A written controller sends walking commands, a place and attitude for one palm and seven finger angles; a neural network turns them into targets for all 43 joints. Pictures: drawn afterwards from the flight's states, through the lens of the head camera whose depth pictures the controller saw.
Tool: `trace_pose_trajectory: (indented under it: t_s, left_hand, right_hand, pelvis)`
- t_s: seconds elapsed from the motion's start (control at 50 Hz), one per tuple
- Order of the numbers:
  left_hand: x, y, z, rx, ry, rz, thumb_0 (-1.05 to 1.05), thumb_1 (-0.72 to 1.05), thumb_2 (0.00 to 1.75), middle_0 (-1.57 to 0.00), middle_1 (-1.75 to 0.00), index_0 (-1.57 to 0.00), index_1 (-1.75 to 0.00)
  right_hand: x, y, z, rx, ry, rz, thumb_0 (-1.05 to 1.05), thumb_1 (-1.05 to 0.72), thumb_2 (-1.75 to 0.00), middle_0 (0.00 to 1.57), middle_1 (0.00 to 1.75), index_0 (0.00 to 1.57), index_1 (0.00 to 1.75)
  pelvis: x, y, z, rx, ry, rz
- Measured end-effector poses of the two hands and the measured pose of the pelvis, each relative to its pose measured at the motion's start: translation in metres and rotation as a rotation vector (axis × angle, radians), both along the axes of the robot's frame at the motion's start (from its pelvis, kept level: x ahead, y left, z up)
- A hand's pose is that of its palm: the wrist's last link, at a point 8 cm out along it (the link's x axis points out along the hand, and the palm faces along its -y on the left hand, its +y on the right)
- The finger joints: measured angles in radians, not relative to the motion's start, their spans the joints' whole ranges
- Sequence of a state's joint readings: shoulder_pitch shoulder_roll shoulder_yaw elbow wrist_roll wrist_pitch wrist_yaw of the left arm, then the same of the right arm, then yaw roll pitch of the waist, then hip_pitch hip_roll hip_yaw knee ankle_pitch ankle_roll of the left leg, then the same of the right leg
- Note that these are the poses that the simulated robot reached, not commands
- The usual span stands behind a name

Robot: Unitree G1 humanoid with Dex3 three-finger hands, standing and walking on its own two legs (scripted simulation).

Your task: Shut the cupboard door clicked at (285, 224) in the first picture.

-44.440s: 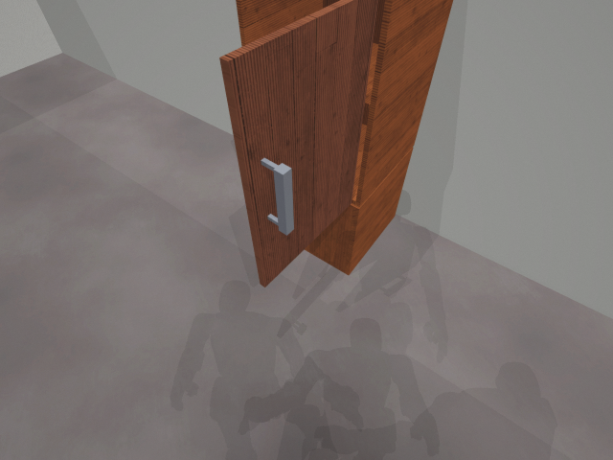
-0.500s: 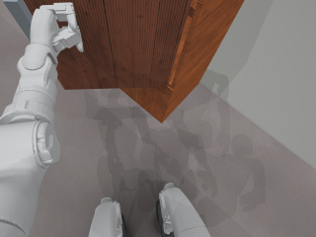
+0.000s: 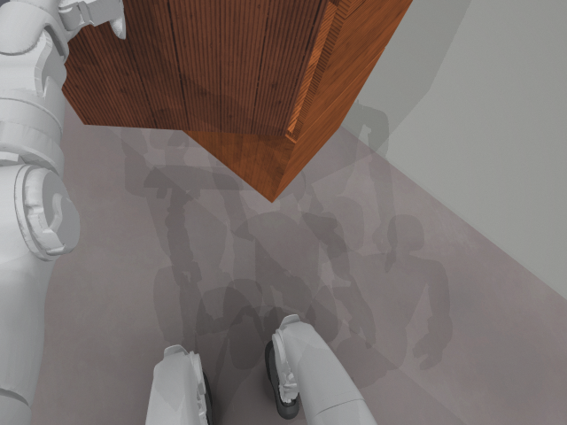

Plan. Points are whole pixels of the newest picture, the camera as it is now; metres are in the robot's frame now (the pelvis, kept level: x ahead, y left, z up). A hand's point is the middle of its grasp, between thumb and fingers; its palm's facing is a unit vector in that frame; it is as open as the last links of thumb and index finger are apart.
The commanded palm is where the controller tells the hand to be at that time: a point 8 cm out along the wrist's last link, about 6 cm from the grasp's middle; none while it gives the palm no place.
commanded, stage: pull the fist back off the door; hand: left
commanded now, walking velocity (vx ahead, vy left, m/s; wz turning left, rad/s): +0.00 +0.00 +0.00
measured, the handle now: out of the picture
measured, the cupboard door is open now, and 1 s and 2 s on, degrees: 40 38 38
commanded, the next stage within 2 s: draw the hand back to the body in 0.86 s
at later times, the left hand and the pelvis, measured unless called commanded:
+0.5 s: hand (123, 3) +0.60 +0.07 +0.11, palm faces +0.16 -0.99 -0.01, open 3.1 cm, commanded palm +0.55 +0.11 +0.10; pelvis +0.02 -0.01 +0.03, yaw +0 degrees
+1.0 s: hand (145, 59) +0.53 +0.06 +0.10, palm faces +0.12 -0.99 -0.04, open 3.1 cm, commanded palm +0.49 +0.12 +0.11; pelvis +0.02 -0.01 +0.04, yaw +2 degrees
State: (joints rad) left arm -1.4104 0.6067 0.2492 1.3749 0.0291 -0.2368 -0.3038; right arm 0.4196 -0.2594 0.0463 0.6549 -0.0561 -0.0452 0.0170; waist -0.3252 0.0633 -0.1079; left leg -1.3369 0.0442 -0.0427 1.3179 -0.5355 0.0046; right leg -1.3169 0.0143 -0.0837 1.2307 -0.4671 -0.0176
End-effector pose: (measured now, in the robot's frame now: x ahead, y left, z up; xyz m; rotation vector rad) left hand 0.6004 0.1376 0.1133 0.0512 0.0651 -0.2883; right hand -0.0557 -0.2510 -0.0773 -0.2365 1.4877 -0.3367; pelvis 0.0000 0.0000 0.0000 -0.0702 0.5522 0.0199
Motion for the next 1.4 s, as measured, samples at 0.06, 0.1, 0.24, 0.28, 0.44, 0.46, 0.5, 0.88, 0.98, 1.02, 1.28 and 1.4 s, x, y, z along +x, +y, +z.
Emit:
trace_pose_trajectory:
  t_s: [0.06,0.1,0.24,0.28,0.44,0.46,0.5,0.88,0.98,1.02,1.28,1.4]
  left_hand:
    - [0.002,-0.002,-0.003,-0.101,0.008,0.142,0.04,0.85,0.92,-1.3,-1.5,-1.3,-1.5]
    - [0.0,-0.003,-0.009,-0.153,0.022,0.272,0.04,0.83,0.91,-1.3,-1.5,-1.3,-1.5]
    - [-0.012,-0.015,-0.02,0.014,-0.068,0.469,0.03,0.87,0.9,-1.29,-1.5,-1.29,-1.5]
    - [-0.015,-0.021,-0.017,0.034,-0.087,0.444,0.02,0.88,0.9,-1.29,-1.5,-1.29,-1.5]
    - [-0.025,-0.024,-0.005,-0.028,-0.002,0.429,0.02,0.89,0.9,-1.3,-1.5,-1.3,-1.5]
    - [-0.027,-0.022,-0.002,-0.034,-0.01,0.437,0.02,0.89,0.9,-1.3,-1.5,-1.3,-1.5]
    - [-0.034,-0.017,0.002,-0.031,-0.038,0.447,0.02,0.89,0.9,-1.3,-1.5,-1.29,-1.5]
    - [-0.101,-0.027,-0.011,-0.009,-0.125,0.374,0.02,0.9,0.9,-1.3,-1.5,-1.3,-1.5]
    - [-0.096,-0.03,-0.009,0.004,-0.07,0.4,0.02,0.9,0.9,-1.3,-1.5,-1.3,-1.5]
    - [-0.096,-0.029,-0.008,-0.018,-0.059,0.421,0.02,0.9,0.9,-1.3,-1.5,-1.3,-1.5]
    - [-0.169,0.03,0.029,0.0,-0.089,0.465,0.02,0.9,0.9,-1.29,-1.5,-1.29,-1.5]
    - [-0.206,0.044,0.063,-0.036,-0.168,0.439,0.02,0.9,0.9,-1.3,-1.5,-1.3,-1.5]
  right_hand:
    - [-0.002,0.002,0.0,0.012,0.015,0.024,0.01,-0.9,-0.9,0.2,0.3,0.2,0.3]
    - [-0.002,0.006,-0.001,0.037,0.021,0.038,0.01,-0.9,-0.9,0.2,0.3,0.2,0.3]
    - [0.001,0.019,-0.005,0.132,0.013,0.039,0.01,-0.9,-0.9,0.2,0.3,0.2,0.3]
    - [0.002,0.022,-0.004,0.148,0.013,0.021,0.01,-0.9,-0.9,0.2,0.3,0.2,0.3]
    - [0.012,0.018,0.01,0.156,-0.01,0.002,0.01,-0.9,-0.9,0.2,0.3,0.2,0.3]
    - [0.014,0.016,0.011,0.155,-0.016,0.006,0.01,-0.9,-0.9,0.2,0.3,0.2,0.3]
    - [0.02,0.012,0.014,0.153,-0.029,0.018,0.01,-0.9,-0.9,0.2,0.3,0.2,0.3]
    - [0.106,-0.021,0.01,0.082,-0.197,0.146,0.01,-0.9,-0.9,0.2,0.3,0.2,0.3]
    - [0.109,-0.012,0.005,0.105,-0.221,0.134,0.01,-0.9,-0.9,0.2,0.3,0.2,0.3]
    - [0.106,-0.008,0.004,0.115,-0.222,0.128,0.01,-0.9,-0.9,0.2,0.3,0.2,0.3]
    - [0.104,-0.001,0.032,0.164,-0.259,0.081,0.01,-0.9,-0.9,0.2,0.3,0.2,0.3]
    - [0.149,-0.014,0.061,0.091,-0.41,0.15,0.01,-0.9,-0.9,0.2,0.3,0.2,0.3]
  pelvis:
    - [0.0,0.001,-0.002,-0.006,0.015,0.001]
    - [0.001,0.001,-0.001,-0.003,0.019,-0.002]
    - [0.005,-0.002,0.003,0.009,0.018,-0.012]
    - [0.006,-0.003,0.007,0.014,0.007,-0.014]
    - [0.018,-0.006,0.028,0.03,-0.037,-0.02]
    - [0.019,-0.006,0.03,0.033,-0.043,-0.022]
    - [0.023,-0.007,0.034,0.037,-0.055,-0.024]
    - [0.023,-0.008,0.039,0.052,-0.132,0.007]
    - [0.018,-0.008,0.039,0.058,-0.137,0.003]
    - [0.017,-0.009,0.04,0.061,-0.136,-0.001]
    - [0.027,-0.011,0.076,0.071,-0.269,-0.029]
    - [0.029,-0.012,0.09,0.066,-0.351,-0.002]
